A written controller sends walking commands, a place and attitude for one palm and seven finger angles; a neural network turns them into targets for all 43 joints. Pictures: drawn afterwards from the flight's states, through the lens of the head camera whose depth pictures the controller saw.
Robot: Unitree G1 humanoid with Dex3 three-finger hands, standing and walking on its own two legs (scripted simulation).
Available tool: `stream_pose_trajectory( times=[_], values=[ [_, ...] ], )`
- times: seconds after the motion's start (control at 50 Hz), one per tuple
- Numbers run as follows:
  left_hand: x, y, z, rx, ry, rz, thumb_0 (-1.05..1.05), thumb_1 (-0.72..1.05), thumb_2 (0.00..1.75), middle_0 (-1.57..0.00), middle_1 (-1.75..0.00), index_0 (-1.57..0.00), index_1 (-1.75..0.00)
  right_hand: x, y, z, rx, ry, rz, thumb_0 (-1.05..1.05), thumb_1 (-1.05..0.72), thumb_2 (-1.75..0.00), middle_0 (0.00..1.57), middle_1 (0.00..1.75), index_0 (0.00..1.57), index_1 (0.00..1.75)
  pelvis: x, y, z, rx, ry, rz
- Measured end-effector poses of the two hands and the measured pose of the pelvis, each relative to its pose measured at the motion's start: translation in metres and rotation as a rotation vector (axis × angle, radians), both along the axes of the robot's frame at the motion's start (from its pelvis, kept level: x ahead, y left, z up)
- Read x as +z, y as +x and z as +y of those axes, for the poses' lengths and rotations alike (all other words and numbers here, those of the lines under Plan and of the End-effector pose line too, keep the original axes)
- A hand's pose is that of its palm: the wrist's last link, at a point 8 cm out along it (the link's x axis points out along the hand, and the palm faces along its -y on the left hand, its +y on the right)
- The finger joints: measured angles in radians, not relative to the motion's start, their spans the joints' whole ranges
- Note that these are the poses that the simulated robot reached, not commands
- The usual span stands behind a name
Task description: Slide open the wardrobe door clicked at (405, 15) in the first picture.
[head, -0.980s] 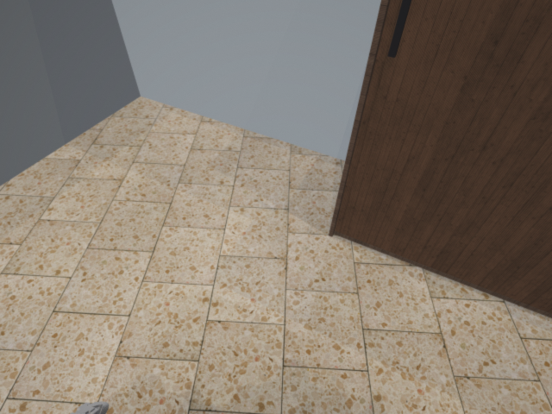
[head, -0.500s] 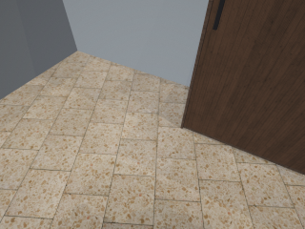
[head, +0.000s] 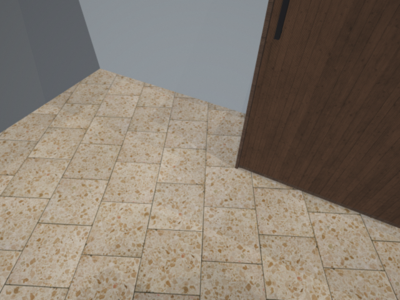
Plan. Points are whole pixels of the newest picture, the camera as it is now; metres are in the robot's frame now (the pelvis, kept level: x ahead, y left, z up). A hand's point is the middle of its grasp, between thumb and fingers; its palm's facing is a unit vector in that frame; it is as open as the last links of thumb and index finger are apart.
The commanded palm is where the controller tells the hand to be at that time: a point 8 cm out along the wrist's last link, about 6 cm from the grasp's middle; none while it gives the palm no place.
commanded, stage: look at it before walking up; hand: left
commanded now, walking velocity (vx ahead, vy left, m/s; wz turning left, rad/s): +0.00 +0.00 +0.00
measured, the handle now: out of the picture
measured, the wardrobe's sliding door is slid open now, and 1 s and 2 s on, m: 0.00 0.00 0.00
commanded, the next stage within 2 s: turn to face it in 0.46 s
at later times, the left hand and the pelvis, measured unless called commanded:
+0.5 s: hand out of the picture +0.08 +0.25 -0.16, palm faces -0.02 -0.94 -0.33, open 7.4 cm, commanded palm none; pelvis +0.01 +0.00 +0.00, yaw +0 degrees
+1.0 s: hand out of the picture +0.06 +0.18 -0.18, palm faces -0.13 -0.95 -0.27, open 7.4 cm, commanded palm none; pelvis -0.02 -0.02 -0.03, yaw -10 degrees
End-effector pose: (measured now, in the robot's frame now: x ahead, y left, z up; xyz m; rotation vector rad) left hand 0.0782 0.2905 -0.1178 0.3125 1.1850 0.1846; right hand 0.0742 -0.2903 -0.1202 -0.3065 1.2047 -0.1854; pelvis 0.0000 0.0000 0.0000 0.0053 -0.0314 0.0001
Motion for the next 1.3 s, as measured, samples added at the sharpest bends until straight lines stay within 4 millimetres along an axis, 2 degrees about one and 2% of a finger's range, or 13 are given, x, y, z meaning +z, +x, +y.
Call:
stream_pose_trajectory(
  times=[0.7,0.78,0.86,0.98,1.06,1.14,1.22,1.3],
  values=[
    [-0.005,-0.002,-0.002,0.008,0.000,0.042,0.00,0.91,0.90,-0.21,-0.30,-0.20,-0.30,0.000,0.009,0.002,-0.023,-0.007,-0.017,0.01,-0.91,-0.89,0.21,0.30,0.20,0.30,-0.001,0.005,0.000,-0.036,-0.001,0.007],
    [-0.015,-0.005,-0.014,-0.022,-0.021,0.071,0.00,0.91,0.90,-0.20,-0.30,-0.20,-0.30,-0.008,-0.002,0.012,-0.072,0.020,-0.036,0.00,-0.91,-0.90,0.20,0.30,0.20,0.30,-0.007,0.000,-0.001,-0.079,0.004,0.010],
    [-0.025,-0.007,-0.031,-0.058,-0.050,0.088,0.00,0.91,0.90,-0.20,-0.30,-0.20,-0.30,-0.021,-0.023,0.020,-0.124,0.057,-0.032,0.00,-0.91,-0.90,0.20,0.30,0.20,0.30,-0.015,-0.007,-0.004,-0.119,0.021,0.011],
    [-0.034,-0.014,-0.062,-0.093,-0.063,0.080,0.00,0.91,0.90,-0.20,-0.30,-0.20,-0.30,-0.049,-0.056,0.016,-0.197,0.114,0.003,0.01,-0.91,-0.89,0.21,0.30,0.20,0.30,-0.029,-0.017,-0.018,-0.170,0.018,-0.002],
    [-0.027,-0.027,-0.077,-0.093,-0.079,0.101,0.00,0.91,0.90,-0.21,-0.30,-0.20,-0.30,-0.043,-0.071,0.016,-0.228,0.126,0.035,0.01,-0.91,-0.89,0.20,0.30,0.20,0.30,-0.019,-0.022,-0.020,-0.191,0.018,0.011],
    [-0.020,-0.032,-0.083,-0.112,-0.093,0.130,0.00,0.91,0.90,-0.21,-0.30,-0.20,-0.30,-0.030,-0.083,0.017,-0.265,0.121,0.028,0.01,-0.91,-0.90,0.20,0.30,0.20,0.30,-0.009,-0.025,-0.018,-0.223,0.026,0.032],
    [-0.019,-0.027,-0.079,-0.136,-0.100,0.128,0.00,0.91,0.90,-0.21,-0.30,-0.20,-0.30,-0.022,-0.094,0.020,-0.300,0.104,0.024,0.01,-0.91,-0.90,0.20,0.30,0.20,0.30,-0.004,-0.026,-0.012,-0.254,0.027,0.045],
    [-0.023,-0.017,-0.067,-0.160,-0.103,0.111,0.00,0.91,0.90,-0.21,-0.30,-0.20,-0.30,-0.016,-0.102,0.030,-0.328,0.081,0.011,0.01,-0.91,-0.90,0.20,0.30,0.20,0.30,-0.005,-0.028,-0.001,-0.284,0.018,0.056]
  ],
)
